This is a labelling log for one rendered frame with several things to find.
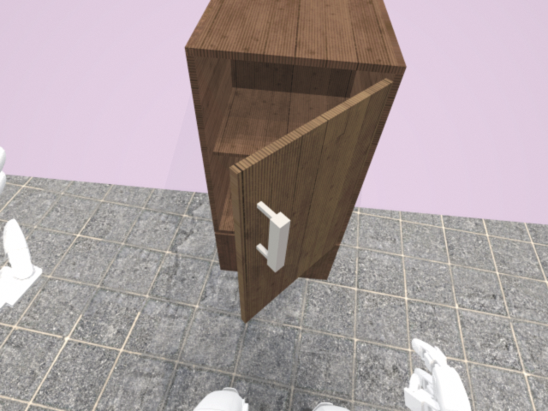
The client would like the handle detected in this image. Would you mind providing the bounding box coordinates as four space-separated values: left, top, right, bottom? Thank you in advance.
256 201 290 273

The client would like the robot left hand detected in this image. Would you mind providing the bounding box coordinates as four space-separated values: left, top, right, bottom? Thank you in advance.
0 147 42 312

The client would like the robot right hand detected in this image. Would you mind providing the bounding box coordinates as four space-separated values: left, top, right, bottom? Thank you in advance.
404 338 471 411

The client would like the cupboard door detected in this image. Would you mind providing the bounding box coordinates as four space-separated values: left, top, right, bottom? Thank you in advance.
229 78 394 323

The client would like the robot left thigh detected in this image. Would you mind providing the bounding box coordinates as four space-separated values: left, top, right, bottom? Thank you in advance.
193 390 248 411

